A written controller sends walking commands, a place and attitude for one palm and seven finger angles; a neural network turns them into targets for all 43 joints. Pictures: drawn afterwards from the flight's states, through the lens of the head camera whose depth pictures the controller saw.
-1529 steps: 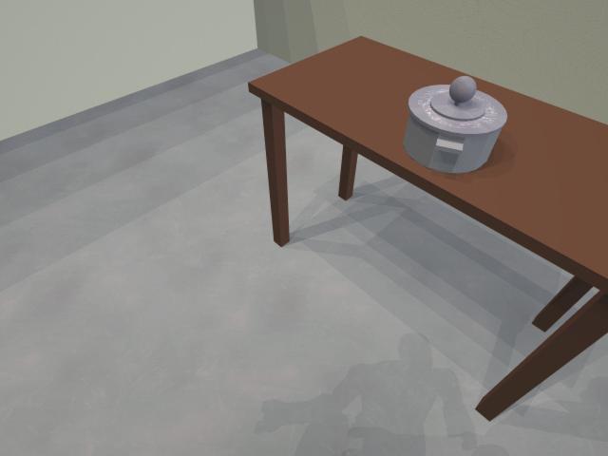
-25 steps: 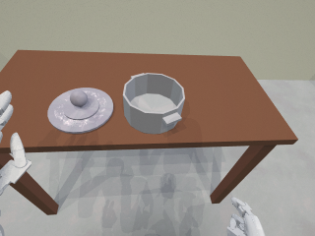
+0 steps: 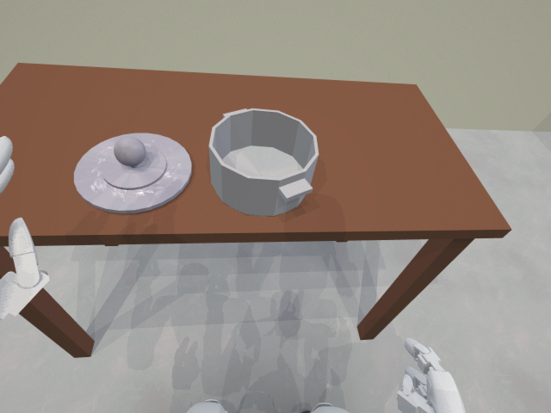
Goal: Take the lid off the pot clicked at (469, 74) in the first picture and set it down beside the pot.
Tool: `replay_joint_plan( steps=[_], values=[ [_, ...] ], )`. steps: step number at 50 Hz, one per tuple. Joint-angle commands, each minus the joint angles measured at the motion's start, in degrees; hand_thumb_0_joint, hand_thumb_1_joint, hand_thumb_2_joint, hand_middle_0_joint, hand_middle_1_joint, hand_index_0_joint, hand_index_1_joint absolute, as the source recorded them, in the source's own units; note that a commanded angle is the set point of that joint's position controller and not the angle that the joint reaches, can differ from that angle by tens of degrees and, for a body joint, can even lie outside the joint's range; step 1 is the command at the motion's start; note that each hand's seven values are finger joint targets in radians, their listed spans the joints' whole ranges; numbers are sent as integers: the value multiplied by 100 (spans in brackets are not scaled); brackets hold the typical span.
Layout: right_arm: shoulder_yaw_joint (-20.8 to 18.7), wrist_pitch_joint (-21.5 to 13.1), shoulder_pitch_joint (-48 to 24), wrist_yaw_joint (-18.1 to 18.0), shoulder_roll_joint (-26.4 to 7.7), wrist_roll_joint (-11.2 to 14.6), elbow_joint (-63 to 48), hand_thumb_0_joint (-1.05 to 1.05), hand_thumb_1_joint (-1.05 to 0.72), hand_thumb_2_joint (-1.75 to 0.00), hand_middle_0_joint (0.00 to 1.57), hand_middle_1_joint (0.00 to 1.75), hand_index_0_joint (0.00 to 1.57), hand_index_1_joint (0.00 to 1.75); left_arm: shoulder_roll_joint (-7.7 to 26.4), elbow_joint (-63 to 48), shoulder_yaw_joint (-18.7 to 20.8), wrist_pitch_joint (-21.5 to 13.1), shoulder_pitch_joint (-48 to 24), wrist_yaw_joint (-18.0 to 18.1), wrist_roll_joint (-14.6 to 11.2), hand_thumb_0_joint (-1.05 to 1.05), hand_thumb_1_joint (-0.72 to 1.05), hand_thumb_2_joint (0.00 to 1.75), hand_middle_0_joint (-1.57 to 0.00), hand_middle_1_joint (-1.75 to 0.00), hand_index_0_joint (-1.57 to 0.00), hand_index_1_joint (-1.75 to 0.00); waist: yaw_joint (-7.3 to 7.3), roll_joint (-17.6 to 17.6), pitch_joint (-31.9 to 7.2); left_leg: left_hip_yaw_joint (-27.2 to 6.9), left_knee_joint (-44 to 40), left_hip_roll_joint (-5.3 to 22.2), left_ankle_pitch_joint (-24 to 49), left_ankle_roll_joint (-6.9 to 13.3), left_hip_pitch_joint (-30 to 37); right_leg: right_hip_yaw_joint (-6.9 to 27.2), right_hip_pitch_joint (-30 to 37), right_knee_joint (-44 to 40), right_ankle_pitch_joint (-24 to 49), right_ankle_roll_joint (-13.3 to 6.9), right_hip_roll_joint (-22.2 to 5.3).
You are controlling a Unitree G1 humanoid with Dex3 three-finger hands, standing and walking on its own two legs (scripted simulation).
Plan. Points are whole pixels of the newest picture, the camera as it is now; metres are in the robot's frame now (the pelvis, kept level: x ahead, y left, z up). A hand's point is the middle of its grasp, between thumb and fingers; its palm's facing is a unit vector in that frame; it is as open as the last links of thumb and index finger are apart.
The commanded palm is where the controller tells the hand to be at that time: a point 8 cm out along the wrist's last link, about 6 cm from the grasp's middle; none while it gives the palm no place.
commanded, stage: step back with the hand held close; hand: left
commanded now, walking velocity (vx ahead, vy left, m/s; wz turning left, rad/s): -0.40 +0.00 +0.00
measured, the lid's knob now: (130, 151) +0.52 +0.29 +0.05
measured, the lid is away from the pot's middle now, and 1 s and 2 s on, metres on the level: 0.24 0.24 0.24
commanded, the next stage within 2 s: stop stepping back and stand still in 0.82 s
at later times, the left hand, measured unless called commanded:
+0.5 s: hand (27, 313) +0.17 +0.23 +0.19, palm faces +0.39 -0.83 -0.40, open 7.5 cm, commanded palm +0.10 +0.27 +0.20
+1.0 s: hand out of the picture +0.05 +0.22 +0.18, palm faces +0.22 -0.89 -0.40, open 7.5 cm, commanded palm -0.02 +0.27 +0.20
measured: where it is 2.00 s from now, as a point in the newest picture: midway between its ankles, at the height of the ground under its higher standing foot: outside the picture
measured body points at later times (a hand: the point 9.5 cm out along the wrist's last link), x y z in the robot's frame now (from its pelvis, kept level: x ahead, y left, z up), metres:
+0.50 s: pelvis -0.03 -0.01 +0.00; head -0.01 +0.03 +0.45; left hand +0.14 +0.27 +0.21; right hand +0.14 -0.25 -0.06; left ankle +0.06 +0.11 -0.71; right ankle -0.01 -0.15 -0.72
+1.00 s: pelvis -0.17 +0.00 +0.01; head -0.16 +0.04 +0.46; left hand +0.03 +0.26 +0.20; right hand +0.01 -0.23 -0.04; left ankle -0.02 +0.10 -0.71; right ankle -0.18 -0.15 -0.72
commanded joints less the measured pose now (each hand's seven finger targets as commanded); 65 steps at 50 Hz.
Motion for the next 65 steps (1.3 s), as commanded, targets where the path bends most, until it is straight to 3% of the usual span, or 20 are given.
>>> replay_joint_plan(
  steps=[1,11,14,18,20,26,29,32,35,39,45,46,47,48,50,52,58,60,62,65],
  values=[
    [-378,-373,-549,-84,-820,25,-910,0,-90,-90,20,30,20,30,858,-1259,739,-342,-132,69,-32,0,90,90,-20,-30,-20,-30,51,1194,-890,-900,-1975,1008,-994,414,-1613,105,2245,814,295,-244,137],
    [-405,-120,-362,-38,-710,-123,-654,0,-90,-90,20,30,20,30,1047,-1129,660,-203,-295,112,-81,0,90,90,-20,-30,-20,-30,2,-388,-814,-102,165,-62,-1038,-47,317,1571,138,-1822,-1349,-940,-1311],
    [-381,12,-468,-48,-688,-89,-725,0,-90,-90,20,30,20,30,806,-1045,506,-200,-21,111,-134,0,90,90,-20,-30,-20,-30,-52,-116,-890,-431,-802,230,-881,118,363,745,328,-1205,-1062,-620,-777],
    [-405,-220,-654,-135,-845,-20,-895,0,-90,-90,20,30,20,30,748,-1294,633,-291,-187,90,-64,0,90,90,-20,-30,-20,-30,-58,1912,-611,-1601,-2905,1652,-2023,702,-2064,-25,2021,1624,-1041,-164,637],
    [-485,-345,-525,-103,-824,-15,-816,0,-90,-90,20,30,20,30,717,-1316,591,-283,-102,16,-105,0,90,90,-20,-30,-20,-30,-19,1498,-628,-1313,-2393,1588,-702,646,-1372,195,1542,1536,-1408,-209,641],
    [-381,-366,-414,-30,-700,-68,-496,0,-90,-90,20,30,20,30,941,-1405,330,-416,-390,-149,-147,0,90,90,-20,-30,-20,-30,-33,-170,-1209,-35,-400,243,1316,-205,611,1232,1086,-1027,2397,-676,-798],
    [-454,-93,-601,-79,-582,-53,-624,0,-90,-90,20,30,20,30,1045,-1193,527,-178,57,-97,-241,0,90,90,-20,-30,-20,-30,4,-428,-1227,-173,462,-34,-318,-183,817,1527,572,-1597,1548,-1050,-1467],
    [-321,65,-646,-108,-546,-101,-672,0,-90,-90,20,30,20,30,858,-1041,535,-95,303,-118,-261,0,90,90,-20,-30,-20,-30,-50,-265,-818,-319,-1291,261,608,-48,832,707,570,-869,1190,-691,-738],
    [-400,-122,-683,-96,-746,-148,-851,0,-90,-90,20,30,20,30,971,-1329,572,-223,162,-247,-307,0,90,90,-20,-30,-20,-30,-4,1967,-1249,-1507,-2514,1717,3310,504,808,93,657,1369,-1538,-219,578],
    [-461,-326,-356,70,-719,-84,-575,0,-90,-90,20,30,20,30,622,-1505,287,-86,277,-156,-351,0,90,90,-20,-30,-20,-30,60,1395,-1502,-711,-1875,1657,4576,547,2183,359,-220,1816,-2098,-216,498],
    [-358,-357,-568,62,-786,-147,-634,0,-90,-90,20,30,20,30,776,-1286,290,111,58,-88,-320,0,90,90,-20,-30,-20,-30,68,1711,-1006,-886,-2775,1528,848,394,1083,98,892,417,-1747,-252,519],
    [-626,-162,-233,222,-1557,-303,888,0,-90,-90,20,30,20,30,-442,3891,-1709,1341,-391,-760,316,0,90,90,-20,-30,-20,-30,-317,1458,-676,-1006,-1372,1184,3127,173,878,391,449,62,-905,-217,97],
    [-476,-158,-1045,201,-477,101,-972,0,-90,-90,20,30,20,30,1050,-2426,254,443,-1294,-342,-366,0,90,90,-20,-30,-20,-30,217,1187,-1465,-371,-2265,1217,-164,104,1496,120,1331,-550,-1123,-209,410],
    [-395,-229,-637,-32,-911,9,-1015,0,-90,-90,20,30,20,30,1789,-1691,997,150,-69,-211,-294,0,90,90,-20,-30,-20,-30,111,714,-1057,-567,-2316,874,-1584,116,421,-374,1724,-905,-1409,-323,554],
    [-257,-42,-640,1,-689,-20,-1089,0,-90,-90,20,30,20,30,1462,-1618,797,187,689,-199,-279,0,90,90,-20,-30,-20,-30,107,1,-889,461,-400,-62,-1569,-197,300,322,1189,-1641,-1433,-794,-449],
    [-394,53,-531,-12,-691,29,-925,0,-90,-90,20,30,20,30,1468,-1782,819,219,459,-109,-204,0,90,90,-20,-30,-20,-30,66,-1177,-749,-18,2593,-311,-779,-224,831,2121,-978,-2475,-3016,-1465,-1835],
    [-130,-73,-414,-211,-846,115,-778,0,-90,-90,20,30,20,30,796,-314,285,203,-849,-55,-205,0,90,90,-20,-30,-20,-30,-141,476,207,-290,-1443,343,-1362,183,770,-211,-951,-176,-2860,-441,-561],
    [-258,-342,-387,-215,-1047,143,-875,0,-90,-90,20,30,20,30,932,-612,372,100,-1399,-38,-150,0,90,90,-20,-30,-20,-30,-106,2229,126,-2362,-3354,1355,-2957,982,-730,-476,58,3361,-2221,-122,750],
    [-302,-394,-508,-9,-707,165,-722,0,-90,-90,20,30,20,30,1107,-511,537,80,-1127,-103,-67,0,90,90,-20,-30,-20,-30,-29,2162,-52,-3209,-3546,1504,-3661,1109,-973,254,-523,4874,-1828,-201,457],
    [-231,-313,-696,117,-679,73,-662,0,-90,-90,20,30,20,30,774,-830,325,80,422,-99,-192,0,90,90,-20,-30,-20,-30,186,1583,-372,-1635,-2879,1146,-2513,676,-1059,-63,1030,1921,-2078,-440,282]
  ],
)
